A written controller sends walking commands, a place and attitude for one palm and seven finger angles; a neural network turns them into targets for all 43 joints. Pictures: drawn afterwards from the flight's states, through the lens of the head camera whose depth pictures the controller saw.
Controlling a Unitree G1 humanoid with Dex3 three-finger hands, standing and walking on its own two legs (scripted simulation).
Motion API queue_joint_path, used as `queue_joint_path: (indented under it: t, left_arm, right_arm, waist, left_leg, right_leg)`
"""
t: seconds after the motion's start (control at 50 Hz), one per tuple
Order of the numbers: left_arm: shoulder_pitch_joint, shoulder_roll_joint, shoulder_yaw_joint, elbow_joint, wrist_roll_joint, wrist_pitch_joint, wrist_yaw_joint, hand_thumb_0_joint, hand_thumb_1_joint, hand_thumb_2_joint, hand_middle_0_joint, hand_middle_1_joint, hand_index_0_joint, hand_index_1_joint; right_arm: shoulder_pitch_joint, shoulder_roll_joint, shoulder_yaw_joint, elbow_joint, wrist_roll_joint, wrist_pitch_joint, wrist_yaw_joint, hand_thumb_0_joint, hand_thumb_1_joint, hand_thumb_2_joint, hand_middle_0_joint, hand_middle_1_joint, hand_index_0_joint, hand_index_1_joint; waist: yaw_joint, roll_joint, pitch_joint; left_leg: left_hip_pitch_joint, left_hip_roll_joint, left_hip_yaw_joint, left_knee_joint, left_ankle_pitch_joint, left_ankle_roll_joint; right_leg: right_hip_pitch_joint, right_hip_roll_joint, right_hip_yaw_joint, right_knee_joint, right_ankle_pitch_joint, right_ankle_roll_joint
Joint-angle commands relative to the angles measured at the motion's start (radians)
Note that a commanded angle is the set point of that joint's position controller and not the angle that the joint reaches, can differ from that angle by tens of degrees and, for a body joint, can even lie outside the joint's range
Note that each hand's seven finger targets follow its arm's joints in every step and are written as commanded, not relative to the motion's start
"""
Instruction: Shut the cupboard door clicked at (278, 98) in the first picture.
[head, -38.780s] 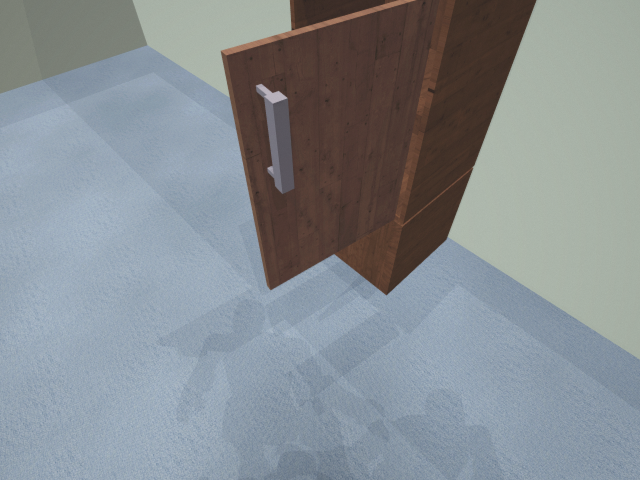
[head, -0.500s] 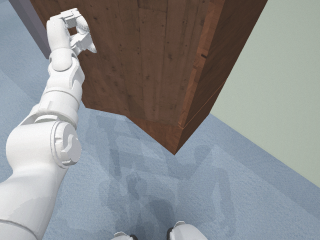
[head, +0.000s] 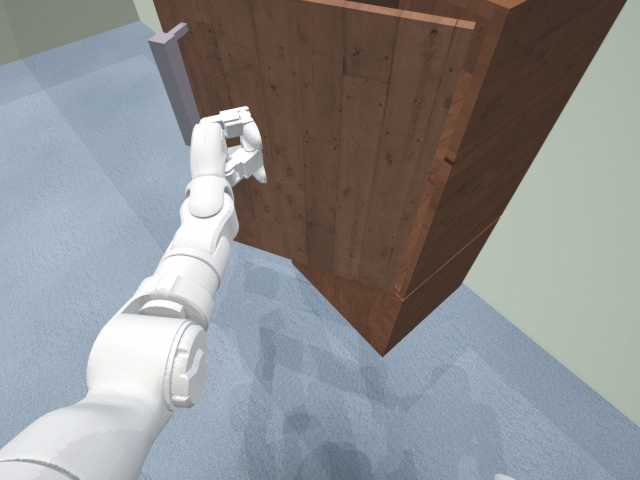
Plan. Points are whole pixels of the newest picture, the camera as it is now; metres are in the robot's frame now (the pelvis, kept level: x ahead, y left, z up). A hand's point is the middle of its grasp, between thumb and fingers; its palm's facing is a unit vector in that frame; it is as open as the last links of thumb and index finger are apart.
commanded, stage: draw the hand back to the body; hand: left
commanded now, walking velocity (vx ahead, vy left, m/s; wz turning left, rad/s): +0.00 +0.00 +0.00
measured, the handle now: (188, 88) +0.66 +0.17 +0.13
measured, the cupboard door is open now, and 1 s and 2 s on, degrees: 28 28 28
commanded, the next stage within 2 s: step back with the hand held close in 1.64 s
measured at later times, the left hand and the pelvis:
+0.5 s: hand (189, 204) +0.39 +0.12 +0.15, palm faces +0.06 -1.00 -0.01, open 3.1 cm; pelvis +0.00 +0.00 +0.02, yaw -1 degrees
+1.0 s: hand (38, 319) +0.26 +0.22 +0.17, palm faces +0.30 -0.91 -0.28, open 4.2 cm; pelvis +0.00 +0.01 +0.03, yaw +1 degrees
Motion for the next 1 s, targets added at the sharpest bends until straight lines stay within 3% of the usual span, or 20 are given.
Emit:
queue_joint_path:
  t: [0.0,0.04,0.1,0.14,0.2,0.26,0.32,0.38,0.42,0.44,0.5,0.54,0.56,0.6,0.62,0.68,0.72,0.8,0.98]
  left_arm:
    - [-0.594,0.143,-0.002,-0.159,-0.001,-0.077,0.009,0.000,0.900,0.900,-1.300,-1.500,-1.300,-1.500]
    - [-0.621,0.181,0.025,-0.115,-0.002,-0.072,0.009,0.000,0.900,0.900,-1.300,-1.500,-1.300,-1.500]
    - [-0.417,0.270,0.129,-0.173,0.001,-0.092,-0.008,0.000,0.900,0.900,-1.300,-1.500,-1.300,-1.500]
    - [-0.323,0.244,0.110,-0.247,0.002,-0.105,-0.031,0.000,0.900,0.900,-1.300,-1.500,-1.300,-1.500]
    - [-0.136,0.285,0.141,-0.385,-0.023,-0.075,-0.070,0.000,0.900,0.900,-1.300,-1.500,-1.300,-1.500]
    - [-0.105,0.237,0.083,-0.551,-0.062,-0.021,-0.109,0.000,0.900,0.900,-1.300,-1.500,-1.300,-1.500]
    - [-0.079,0.236,0.058,-0.749,-0.091,0.007,-0.127,0.000,0.900,0.900,-1.300,-1.500,-1.300,-1.500]
    - [-0.001,0.171,-0.014,-0.846,-0.105,0.042,-0.149,0.000,0.900,0.900,-1.300,-1.500,-1.300,-1.500]
    - [0.062,0.196,0.004,-0.862,-0.116,0.077,-0.159,0.000,0.900,0.900,-1.300,-1.500,-1.300,-1.500]
    - [0.115,0.205,0.014,-0.867,-0.121,0.097,-0.166,0.000,0.900,0.900,-1.300,-1.500,-1.300,-1.500]
    - [0.218,0.207,0.011,-0.933,-0.133,0.152,-0.185,0.000,0.900,0.900,-1.217,-1.410,-1.217,-1.410]
    - [0.271,0.200,0.008,-0.987,-0.147,0.186,-0.199,0.000,0.900,0.900,-1.163,-1.350,-1.163,-1.350]
    - [0.319,0.239,-0.055,-1.097,-0.063,0.141,-0.152,0.000,0.900,0.900,-1.135,-1.320,-1.135,-1.320]
    - [0.448,0.231,-0.052,-1.108,-0.047,0.138,-0.114,0.000,0.900,0.900,-1.080,-1.260,-1.080,-1.260]
    - [0.480,0.260,-0.025,-1.138,-0.043,0.139,-0.104,0.000,0.900,0.900,-1.053,-1.230,-1.053,-1.230]
    - [0.538,0.245,-0.042,-1.234,-0.028,0.143,-0.095,0.000,0.900,0.900,-0.970,-1.140,-0.970,-1.140]
    - [0.569,0.270,-0.021,-1.290,-0.020,0.147,-0.088,0.000,0.900,0.900,-0.915,-1.080,-0.915,-1.080]
    - [0.686,0.270,-0.015,-1.394,-0.016,0.156,-0.080,0.000,0.900,0.900,-0.805,-0.960,-0.805,-0.960]
    - [1.004,0.320,0.101,-1.567,-0.020,0.162,-0.062,0.000,0.900,0.900,-0.558,-0.690,-0.558,-0.690]
  right_arm:
    - [0.164,-0.132,-0.035,-0.023,-0.001,-0.022,-0.017,0.000,-0.900,-0.900,0.200,0.300,0.200,0.300]
    - [0.165,-0.137,-0.029,-0.022,-0.003,-0.026,-0.018,0.000,-0.900,-0.900,0.200,0.300,0.200,0.300]
    - [0.159,-0.136,-0.031,-0.064,-0.005,-0.023,-0.016,0.000,-0.900,-0.900,0.200,0.300,0.200,0.300]
    - [0.147,-0.126,-0.031,-0.091,-0.001,-0.022,-0.012,0.000,-0.900,-0.900,0.200,0.300,0.200,0.300]
    - [0.122,-0.132,-0.036,-0.131,0.016,-0.008,-0.016,0.000,-0.900,-0.900,0.200,0.300,0.200,0.300]
    - [0.064,-0.125,-0.035,-0.151,0.041,-0.006,-0.030,0.000,-0.900,-0.900,0.200,0.300,0.200,0.300]
    - [0.014,-0.117,-0.034,-0.156,0.051,-0.016,-0.052,0.000,-0.900,-0.900,0.200,0.300,0.200,0.300]
    - [-0.028,-0.106,-0.026,-0.156,0.058,-0.038,-0.066,0.000,-0.900,-0.900,0.200,0.300,0.200,0.300]
    - [-0.056,-0.110,-0.020,-0.153,0.064,-0.044,-0.078,0.000,-0.900,-0.900,0.200,0.300,0.200,0.300]
    - [-0.074,-0.108,-0.016,-0.154,0.066,-0.046,-0.082,0.000,-0.900,-0.900,0.200,0.300,0.200,0.300]
    - [-0.128,-0.107,-0.003,-0.177,0.074,-0.048,-0.091,0.000,-0.900,-0.900,0.200,0.300,0.200,0.300]
    - [-0.167,-0.103,0.008,-0.195,0.079,-0.050,-0.094,0.000,-0.900,-0.900,0.200,0.300,0.200,0.300]
    - [-0.191,-0.078,0.014,-0.214,0.070,-0.045,-0.100,0.000,-0.900,-0.900,0.200,0.300,0.200,0.300]
    - [-0.203,-0.085,0.016,-0.207,0.061,-0.027,-0.105,0.000,-0.900,-0.900,0.200,0.300,0.200,0.300]
    - [-0.214,-0.083,0.019,-0.211,0.059,-0.018,-0.107,0.000,-0.900,-0.900,0.200,0.300,0.200,0.300]
    - [-0.236,-0.072,0.029,-0.223,0.053,-0.003,-0.106,0.000,-0.900,-0.900,0.200,0.300,0.200,0.300]
    - [-0.242,-0.070,0.036,-0.225,0.050,0.002,-0.107,0.000,-0.900,-0.900,0.200,0.300,0.200,0.300]
    - [-0.255,-0.069,0.038,-0.235,0.039,0.003,-0.107,0.000,-0.900,-0.900,0.200,0.300,0.200,0.300]
    - [-0.274,-0.062,0.036,-0.249,0.024,-0.001,-0.104,0.000,-0.900,-0.900,0.200,0.300,0.200,0.300]
  waist:
    - [-0.077,-0.098,-0.313]
    - [-0.082,-0.116,-0.319]
    - [0.019,-0.049,-0.454]
    - [0.037,-0.085,-0.465]
    - [0.080,-0.140,-0.446]
    - [0.068,-0.150,-0.344]
    - [0.078,-0.070,-0.338]
    - [0.076,-0.039,-0.279]
    - [0.081,-0.054,-0.233]
    - [0.099,-0.066,-0.220]
    - [0.117,-0.044,-0.185]
    - [0.128,-0.075,-0.169]
    - [0.106,-0.079,-0.115]
    - [0.114,-0.097,-0.087]
    - [0.115,-0.110,-0.082]
    - [0.117,-0.032,-0.060]
    - [0.120,0.008,-0.047]
    - [0.128,0.017,-0.058]
    - [0.154,-0.007,-0.038]
  left_leg:
    - [0.225,-0.039,-0.060,-0.045,0.197,0.015]
    - [0.184,-0.042,-0.061,-0.047,0.159,0.016]
    - [0.211,-0.048,-0.046,-0.054,0.259,0.011]
    - [0.221,-0.044,-0.035,-0.061,0.303,0.015]
    - [0.202,-0.045,-0.010,-0.095,0.314,0.022]
    - [0.229,-0.043,0.004,-0.128,0.250,0.028]
    - [0.308,-0.041,0.000,-0.156,0.242,0.033]
    - [0.363,-0.038,-0.009,-0.178,0.221,0.033]
    - [0.368,-0.040,-0.010,-0.195,0.185,0.035]
    - [0.366,-0.040,-0.012,-0.206,0.178,0.032]
    - [0.392,-0.040,-0.016,-0.227,0.181,0.031]
    - [0.402,-0.039,-0.024,-0.244,0.182,0.028]
    - [0.428,-0.037,-0.020,-0.282,0.183,0.028]
    - [0.448,-0.032,-0.025,-0.307,0.185,0.029]
    - [0.459,-0.029,-0.024,-0.318,0.197,0.029]
    - [0.503,-0.025,-0.025,-0.351,0.219,0.021]
    - [0.524,-0.026,-0.031,-0.368,0.226,0.018]
    - [0.556,-0.023,-0.042,-0.380,0.263,0.014]
    - [0.544,-0.020,-0.053,-0.373,0.338,0.006]
  right_leg:
    - [0.049,0.026,0.067,-0.100,0.343,0.036]
    - [0.056,0.021,0.074,-0.099,0.320,0.040]
    - [0.179,0.020,0.075,-0.067,0.420,0.025]
    - [0.220,0.023,0.069,-0.065,0.475,0.027]
    - [0.337,0.022,0.077,-0.092,0.555,0.032]
    - [0.325,0.018,0.087,-0.155,0.504,0.047]
    - [0.334,0.020,0.089,-0.189,0.443,0.042]
    - [0.295,0.024,0.074,-0.216,0.370,0.036]
    - [0.287,0.018,0.082,-0.245,0.309,0.042]
    - [0.299,0.017,0.078,-0.250,0.290,0.037]
    - [0.310,0.010,0.076,-0.263,0.275,0.034]
    - [0.321,0.009,0.064,-0.266,0.270,0.030]
    - [0.308,-0.011,0.093,-0.317,0.256,0.044]
    - [0.339,-0.010,0.085,-0.339,0.242,0.044]
    - [0.355,-0.009,0.081,-0.348,0.257,0.044]
    - [0.383,-0.004,0.070,-0.366,0.260,0.032]
    - [0.389,0.000,0.066,-0.382,0.257,0.028]
    - [0.433,0.003,0.059,-0.387,0.279,0.022]
    - [0.465,0.001,0.041,-0.374,0.335,0.025]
